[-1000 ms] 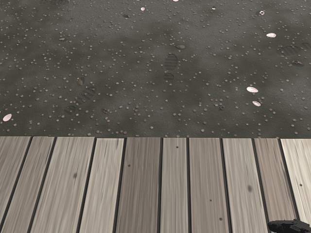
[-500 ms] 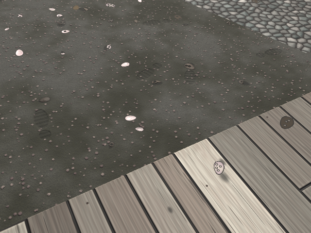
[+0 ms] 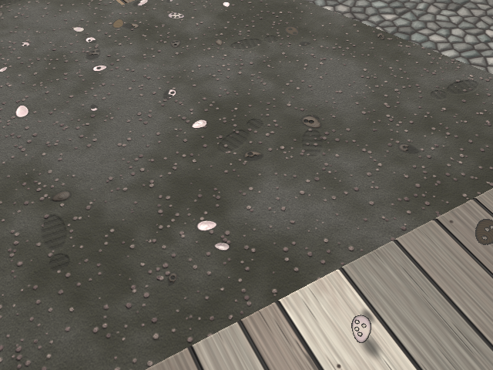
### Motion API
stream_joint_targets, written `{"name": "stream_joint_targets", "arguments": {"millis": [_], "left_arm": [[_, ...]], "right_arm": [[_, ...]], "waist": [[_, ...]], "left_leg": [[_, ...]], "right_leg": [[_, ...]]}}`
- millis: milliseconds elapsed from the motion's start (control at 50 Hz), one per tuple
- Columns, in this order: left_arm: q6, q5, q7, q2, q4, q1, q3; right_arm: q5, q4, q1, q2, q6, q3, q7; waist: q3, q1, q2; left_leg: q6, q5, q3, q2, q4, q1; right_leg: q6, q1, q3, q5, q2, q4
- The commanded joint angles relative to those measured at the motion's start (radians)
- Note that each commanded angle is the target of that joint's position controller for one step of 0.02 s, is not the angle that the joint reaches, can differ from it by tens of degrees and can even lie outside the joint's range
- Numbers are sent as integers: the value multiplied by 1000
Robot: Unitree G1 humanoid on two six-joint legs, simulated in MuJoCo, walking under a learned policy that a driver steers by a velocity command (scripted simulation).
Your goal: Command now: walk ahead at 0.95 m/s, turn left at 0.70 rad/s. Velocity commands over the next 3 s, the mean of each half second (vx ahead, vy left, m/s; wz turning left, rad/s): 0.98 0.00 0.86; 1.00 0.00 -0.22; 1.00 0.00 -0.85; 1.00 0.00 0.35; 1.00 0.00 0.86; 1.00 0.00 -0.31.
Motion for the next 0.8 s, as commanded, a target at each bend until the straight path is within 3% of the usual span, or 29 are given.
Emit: {"name": "stream_joint_targets", "arguments": {"millis": [20,120,180,200,220,240,260,280,300,320,340,360,380,400,440,480,500,520,540,560,580,600,640,680,700,740,760,780,800], "left_arm": [[-22,-23,7,91,16,126,33],[-56,-16,-1,70,70,139,29],[-58,-19,15,105,98,167,35],[-54,-19,20,129,102,185,38],[-48,-21,29,167,98,186,47],[-37,-18,38,209,95,197,58],[-20,-13,45,256,86,176,72],[3,-3,51,296,72,126,85],[14,6,46,298,64,95,89],[7,-2,22,185,55,72,71],[-19,-26,6,120,-90,125,43],[-47,-18,5,175,-104,17,42],[-63,-22,5,173,-99,31,34],[-57,-10,10,171,-89,28,32],[-3,26,20,168,-66,52,29],[35,25,21,149,-91,1,22],[37,30,7,128,-120,-58,14],[39,34,-14,84,-91,-17,2],[32,21,-27,79,-60,15,7],[19,-7,-26,125,-93,-99,32],[12,-8,-30,134,-114,-175,36],[2,2,-39,115,-135,-217,28],[-10,-11,-59,71,-125,-273,20],[-5,-22,-68,89,-110,-275,31],[-5,-15,-68,99,-114,-304,34],[-2,-14,-51,84,-134,-351,33],[-6,-7,-43,87,-127,-331,36],[-9,4,-36,107,-90,-226,46],[-8,11,-32,139,-18,-35,63]], "right_arm": [[-20,-112,-118,-25,20,-12,22],[-15,-217,-304,-9,37,4,40],[-19,-256,-395,-14,34,17,60],[-17,-262,-406,-16,34,19,65],[-13,-256,-413,-50,30,10,74],[-8,-242,-368,-68,29,4,72],[-3,-211,-239,-106,29,-12,64],[3,-143,2,-148,31,-37,51],[10,-77,194,-197,37,-66,24],[41,-89,109,-271,56,-97,-5],[-3,-148,-16,-355,64,-99,-5],[-5,-178,3,-306,60,-100,-16],[-9,-146,0,-279,48,-95,-29],[-11,-137,-51,-240,31,-84,-32],[-12,-140,-105,-202,-1,-61,-34],[2,-141,-115,-190,-23,-51,-21],[2,-137,-108,-201,-28,-52,-21],[5,-119,-75,-185,-29,-56,-19],[-6,-102,-26,-170,-37,-52,-16],[-1,-61,71,-162,-49,-51,-22],[2,-46,125,-156,-55,-48,-25],[11,-50,79,-125,-62,-39,-32],[11,-46,77,-123,-77,-24,-36],[1,-39,87,-143,-85,-21,-41],[-11,-28,106,-150,-87,-22,-46],[-32,21,167,-147,-82,-13,-56],[-40,34,165,-150,-82,-10,-61],[-44,39,148,-166,-83,-8,-70],[-49,45,108,-178,-81,-7,-81]], "waist": [[83,69,-162],[178,23,-136],[206,19,-67],[189,14,-74],[174,2,-66],[117,-28,-100],[34,-101,-132],[-95,-225,-165],[-189,-294,-133],[-120,-226,159],[-243,-53,296],[-252,-120,41],[-116,-60,-53],[2,10,-130],[72,77,-138],[98,85,-95],[108,72,-76],[60,59,-47],[31,36,-27],[66,-14,-44],[86,-52,-47],[116,-39,-76],[80,-67,-19],[107,-73,1],[149,-85,5],[187,-109,3],[197,-94,-11],[151,-43,-17],[69,47,22]], "left_leg": [[-15,73,-27,86,93,-373],[-1,260,39,71,-42,-415],[57,304,160,31,-270,-304],[80,300,204,-4,-325,-219],[89,314,224,-45,-406,-152],[97,279,244,-88,-424,-65],[100,215,243,-136,-423,99],[124,122,192,-169,-356,383],[148,-5,85,-166,-380,652],[196,-130,-149,-39,-522,700],[391,-110,-734,177,-759,918],[387,-77,-833,216,-881,894],[339,-65,-774,203,-922,716],[306,18,-663,158,-925,489],[285,117,-510,68,-913,231],[275,146,-420,-2,-953,75],[265,206,-400,-16,-969,67],[252,326,-329,-26,-942,119],[231,453,-294,-16,-905,192],[204,391,-315,-9,-877,343],[194,344,-326,5,-870,442],[161,213,-260,-51,-859,317],[118,82,-225,-45,-865,202],[99,91,-193,-16,-870,217],[88,161,-171,3,-863,283],[62,356,-90,12,-845,387],[40,514,-52,14,-790,457],[16,724,-14,12,-660,536],[4,857,9,6,-446,580]], "right_leg": [[-50,200,190,-11,-248,-301],[-46,130,-73,360,-198,-364],[-21,163,-185,626,-182,-378],[-13,180,-205,861,-192,-337],[-2,209,-214,1047,-190,-288],[-1,259,-208,1227,-212,-201],[-1,255,-205,1359,-218,-30],[-18,168,-185,1426,-242,258],[-27,12,-156,1190,-231,595],[-5,-217,-151,109,-4,1060],[45,-620,41,-195,93,1302],[35,-693,170,-86,43,1248],[21,-652,190,-38,-19,1100],[25,-546,198,-28,-75,912],[52,-376,188,-112,-99,748],[76,-267,153,-130,-99,545],[76,-264,116,-62,-90,474],[60,-258,103,115,-102,463],[26,-296,100,327,-116,500],[4,-517,147,403,-141,434],[-10,-635,142,410,-145,385],[-16,-543,114,590,-125,206],[-42,-337,48,820,-74,162],[-69,-311,35,823,-49,162],[-86,-364,38,778,-40,146],[-118,-367,-1,716,4,71],[-129,-355,-13,678,22,7],[-133,-288,-41,672,56,-32],[-141,-164,-28,698,60,-43]]}}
